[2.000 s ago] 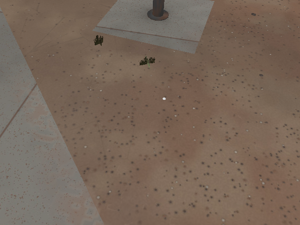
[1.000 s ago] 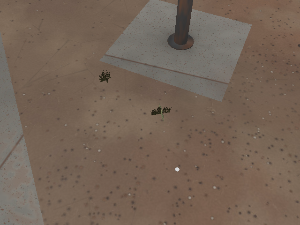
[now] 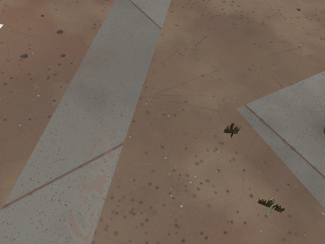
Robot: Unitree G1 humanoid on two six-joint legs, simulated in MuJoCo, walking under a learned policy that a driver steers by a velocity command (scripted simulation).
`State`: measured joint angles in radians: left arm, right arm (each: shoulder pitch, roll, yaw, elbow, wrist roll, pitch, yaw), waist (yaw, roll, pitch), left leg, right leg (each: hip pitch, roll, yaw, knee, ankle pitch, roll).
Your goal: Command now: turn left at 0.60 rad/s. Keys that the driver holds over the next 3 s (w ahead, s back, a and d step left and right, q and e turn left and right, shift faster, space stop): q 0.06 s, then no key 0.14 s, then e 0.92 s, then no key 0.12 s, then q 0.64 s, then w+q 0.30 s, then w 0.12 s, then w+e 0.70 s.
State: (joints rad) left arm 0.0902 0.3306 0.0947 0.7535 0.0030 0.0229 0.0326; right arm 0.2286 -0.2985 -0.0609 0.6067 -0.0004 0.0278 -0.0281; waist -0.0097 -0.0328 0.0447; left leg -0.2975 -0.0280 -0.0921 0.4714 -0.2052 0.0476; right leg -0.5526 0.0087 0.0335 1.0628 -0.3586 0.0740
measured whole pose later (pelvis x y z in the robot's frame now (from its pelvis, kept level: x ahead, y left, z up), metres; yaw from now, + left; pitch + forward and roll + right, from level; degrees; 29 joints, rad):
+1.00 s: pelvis +0.00 -0.07 -0.02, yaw -15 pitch +2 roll +1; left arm 0.20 0.30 0.06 0.63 0.01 0.03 -0.02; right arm 0.14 -0.31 -0.08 0.67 -0.01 0.02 -0.04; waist 0.01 0.04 0.06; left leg -0.46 0.04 0.00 1.02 -0.55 -0.06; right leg -0.34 0.02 0.01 0.63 -0.32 -0.06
